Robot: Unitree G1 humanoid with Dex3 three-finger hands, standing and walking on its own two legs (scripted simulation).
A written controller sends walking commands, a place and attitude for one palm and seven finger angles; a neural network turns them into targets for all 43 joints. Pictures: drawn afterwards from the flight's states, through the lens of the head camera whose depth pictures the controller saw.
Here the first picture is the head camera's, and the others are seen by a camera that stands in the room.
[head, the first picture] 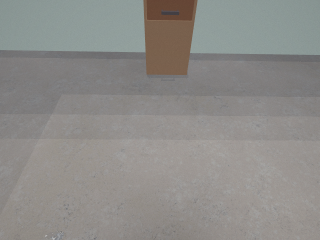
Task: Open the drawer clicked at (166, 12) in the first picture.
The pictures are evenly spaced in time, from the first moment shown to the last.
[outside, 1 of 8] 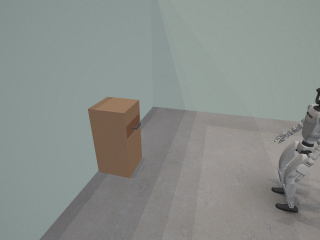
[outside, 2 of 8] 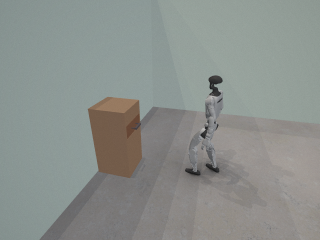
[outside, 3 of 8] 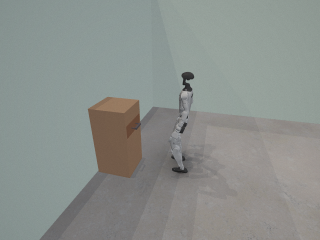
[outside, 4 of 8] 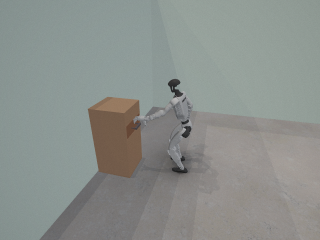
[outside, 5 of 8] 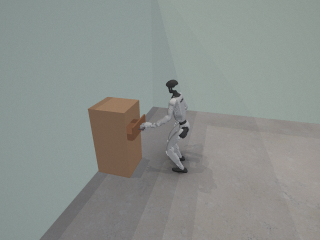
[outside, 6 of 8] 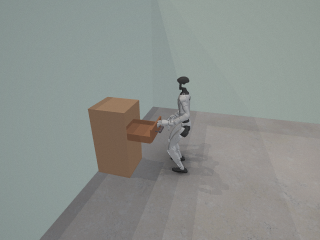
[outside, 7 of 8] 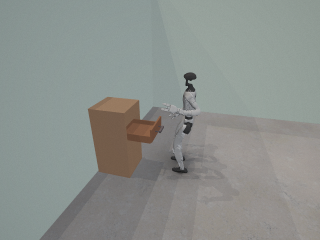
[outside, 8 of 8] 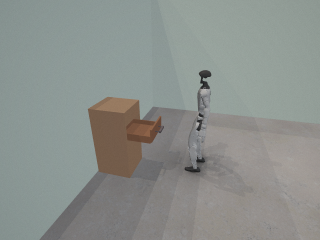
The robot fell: no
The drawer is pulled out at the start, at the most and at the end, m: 0.00 0.30 0.30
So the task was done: yes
